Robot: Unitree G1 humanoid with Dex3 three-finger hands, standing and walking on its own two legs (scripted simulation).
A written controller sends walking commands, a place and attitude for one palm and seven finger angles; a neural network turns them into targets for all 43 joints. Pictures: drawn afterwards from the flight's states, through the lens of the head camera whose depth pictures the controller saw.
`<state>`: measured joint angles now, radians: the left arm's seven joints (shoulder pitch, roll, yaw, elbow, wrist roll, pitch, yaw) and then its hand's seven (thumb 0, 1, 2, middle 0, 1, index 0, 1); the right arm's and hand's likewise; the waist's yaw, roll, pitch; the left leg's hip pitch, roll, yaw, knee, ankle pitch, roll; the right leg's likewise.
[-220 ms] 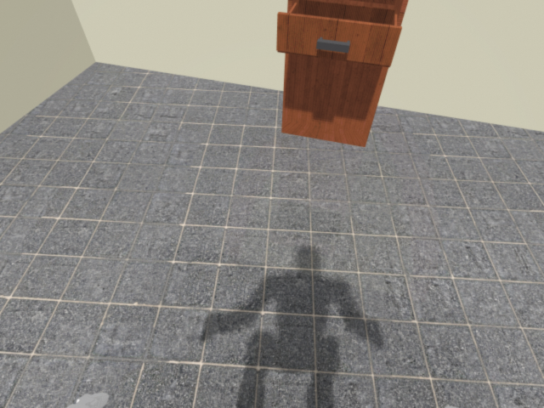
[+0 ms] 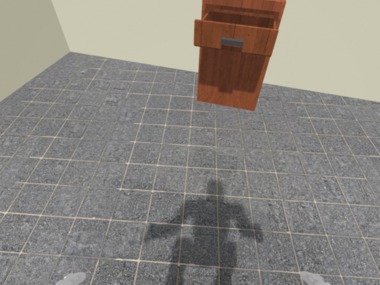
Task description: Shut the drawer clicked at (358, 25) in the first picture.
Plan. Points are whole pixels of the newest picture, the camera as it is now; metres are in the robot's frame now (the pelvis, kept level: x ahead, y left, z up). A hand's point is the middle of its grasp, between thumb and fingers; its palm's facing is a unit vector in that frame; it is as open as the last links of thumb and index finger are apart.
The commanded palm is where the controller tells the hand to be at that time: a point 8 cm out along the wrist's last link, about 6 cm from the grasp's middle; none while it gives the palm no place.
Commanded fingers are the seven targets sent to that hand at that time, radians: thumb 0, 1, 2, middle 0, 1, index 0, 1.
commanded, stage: stand and wait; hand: left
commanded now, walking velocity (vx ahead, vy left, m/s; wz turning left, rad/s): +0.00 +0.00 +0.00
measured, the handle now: (232, 40) +1.35 -0.15 -0.07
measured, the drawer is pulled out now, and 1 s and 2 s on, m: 0.30 0.30 0.30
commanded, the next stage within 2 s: look at it before walking up in 0.88 s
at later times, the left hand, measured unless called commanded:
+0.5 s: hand out of the picture +0.04 +0.24 -0.15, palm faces -0.02 -0.94 -0.34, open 7.4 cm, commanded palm none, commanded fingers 0.00 0.90 0.90 -0.20 -0.30 -0.20 -0.30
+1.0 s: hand out of the picture +0.04 +0.23 -0.15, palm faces -0.04 -0.95 -0.32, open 7.4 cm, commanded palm none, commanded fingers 0.00 0.90 0.90 -0.20 -0.30 -0.20 -0.30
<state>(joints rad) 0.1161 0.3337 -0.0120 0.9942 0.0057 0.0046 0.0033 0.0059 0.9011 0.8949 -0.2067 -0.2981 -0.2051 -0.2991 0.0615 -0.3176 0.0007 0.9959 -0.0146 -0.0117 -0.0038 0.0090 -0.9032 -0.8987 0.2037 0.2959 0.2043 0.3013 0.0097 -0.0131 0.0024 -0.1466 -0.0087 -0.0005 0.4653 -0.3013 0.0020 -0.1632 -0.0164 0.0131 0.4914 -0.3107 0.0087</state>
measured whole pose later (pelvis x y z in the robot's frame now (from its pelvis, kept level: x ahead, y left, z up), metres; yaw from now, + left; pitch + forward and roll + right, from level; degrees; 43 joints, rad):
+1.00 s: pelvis -0.03 -0.01 +0.01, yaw -1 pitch -2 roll +0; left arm 0.14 0.34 -0.01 1.09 0.01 0.00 -0.01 0.01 0.90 0.89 -0.21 -0.30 -0.20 -0.30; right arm 0.13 -0.33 0.00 1.12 -0.01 -0.01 0.00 0.01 -0.90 -0.90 0.20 0.30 0.20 0.30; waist 0.00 -0.01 0.03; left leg -0.14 0.02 0.00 0.38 -0.21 -0.02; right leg -0.16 0.01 0.01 0.40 -0.21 -0.01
